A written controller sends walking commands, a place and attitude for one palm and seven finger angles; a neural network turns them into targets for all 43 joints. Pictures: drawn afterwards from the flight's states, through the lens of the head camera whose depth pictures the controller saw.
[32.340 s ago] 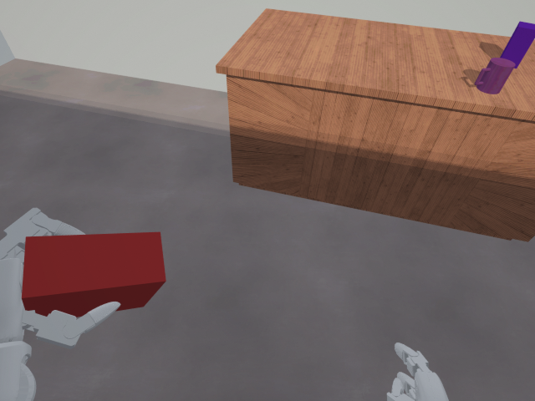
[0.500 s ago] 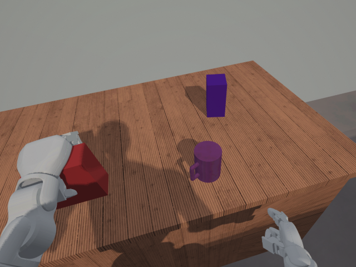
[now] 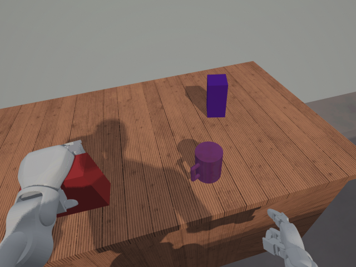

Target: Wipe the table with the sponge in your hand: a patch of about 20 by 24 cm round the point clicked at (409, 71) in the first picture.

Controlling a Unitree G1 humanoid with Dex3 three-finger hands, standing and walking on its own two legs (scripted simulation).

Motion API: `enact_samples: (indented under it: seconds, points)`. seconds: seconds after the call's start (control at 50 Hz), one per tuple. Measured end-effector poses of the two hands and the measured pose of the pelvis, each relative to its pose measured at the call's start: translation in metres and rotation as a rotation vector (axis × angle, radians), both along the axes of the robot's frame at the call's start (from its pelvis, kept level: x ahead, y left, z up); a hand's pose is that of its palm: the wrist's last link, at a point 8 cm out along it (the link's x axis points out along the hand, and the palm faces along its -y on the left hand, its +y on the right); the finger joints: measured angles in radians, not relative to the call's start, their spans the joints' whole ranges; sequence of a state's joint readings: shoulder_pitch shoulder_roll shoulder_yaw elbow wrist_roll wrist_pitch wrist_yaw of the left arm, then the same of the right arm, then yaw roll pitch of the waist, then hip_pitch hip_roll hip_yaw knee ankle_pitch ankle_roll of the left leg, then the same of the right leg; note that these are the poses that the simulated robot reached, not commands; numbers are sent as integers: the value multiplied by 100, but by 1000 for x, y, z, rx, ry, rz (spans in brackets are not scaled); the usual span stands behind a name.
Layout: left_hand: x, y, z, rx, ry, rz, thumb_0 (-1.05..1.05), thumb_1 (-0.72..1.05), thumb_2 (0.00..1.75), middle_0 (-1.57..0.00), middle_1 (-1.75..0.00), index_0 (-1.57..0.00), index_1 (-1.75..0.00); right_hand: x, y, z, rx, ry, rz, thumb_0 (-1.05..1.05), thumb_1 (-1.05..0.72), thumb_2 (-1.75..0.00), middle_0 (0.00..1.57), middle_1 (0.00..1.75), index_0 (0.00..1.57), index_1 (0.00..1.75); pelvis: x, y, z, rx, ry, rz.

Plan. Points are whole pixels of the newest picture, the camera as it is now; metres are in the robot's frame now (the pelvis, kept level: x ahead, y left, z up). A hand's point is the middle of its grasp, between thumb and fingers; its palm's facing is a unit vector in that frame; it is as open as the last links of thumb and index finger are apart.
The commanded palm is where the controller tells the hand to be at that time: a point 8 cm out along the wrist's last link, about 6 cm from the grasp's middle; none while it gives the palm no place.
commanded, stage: bring the sponge back beside the body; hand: left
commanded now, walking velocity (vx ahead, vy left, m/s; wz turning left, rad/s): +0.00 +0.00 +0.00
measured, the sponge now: (76, 191) +0.22 +0.28 +0.07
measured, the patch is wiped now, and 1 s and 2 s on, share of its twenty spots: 1.00 1.00 1.00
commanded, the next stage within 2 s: step back with the hand held close in 1.12 s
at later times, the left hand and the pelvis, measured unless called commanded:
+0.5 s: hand (61, 188) +0.20 +0.28 +0.12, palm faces +0.10 -0.10 -0.99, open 10.1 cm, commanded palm +0.17 +0.28 +0.19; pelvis +0.00 +0.00 +0.00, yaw +0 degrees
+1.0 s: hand (62, 194) +0.19 +0.28 +0.11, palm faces +0.10 -0.10 -0.99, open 10.1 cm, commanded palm +0.16 +0.27 +0.18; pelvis +0.00 +0.00 +0.00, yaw +0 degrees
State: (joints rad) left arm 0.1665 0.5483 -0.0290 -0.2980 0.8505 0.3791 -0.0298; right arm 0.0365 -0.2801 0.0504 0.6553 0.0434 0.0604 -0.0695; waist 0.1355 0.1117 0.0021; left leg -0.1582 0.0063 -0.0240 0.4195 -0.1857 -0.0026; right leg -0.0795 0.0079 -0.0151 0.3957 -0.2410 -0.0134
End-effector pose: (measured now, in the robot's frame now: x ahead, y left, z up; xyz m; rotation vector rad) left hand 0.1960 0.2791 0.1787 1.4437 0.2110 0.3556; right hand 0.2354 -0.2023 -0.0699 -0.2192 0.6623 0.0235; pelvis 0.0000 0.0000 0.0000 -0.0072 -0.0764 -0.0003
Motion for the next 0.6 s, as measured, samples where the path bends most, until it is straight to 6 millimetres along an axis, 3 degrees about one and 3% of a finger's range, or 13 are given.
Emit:
enact_samples:
  seconds: [0.16,0.6]
  points:
    - [-1,6,0,-7,-11,38,-1,-50,104,-72,-133,-74,-132,-1,2,0,10,4,-5,1,-91,-90,20,30,17,29,0,1,0,0,1,-2]
    - [-21,-1,-12,-17,16,32,-1,-50,104,-72,-133,-74,-132,-1,1,0,10,1,3,1,-91,-90,20,30,17,29,1,-1,0,-1,-5,-3]
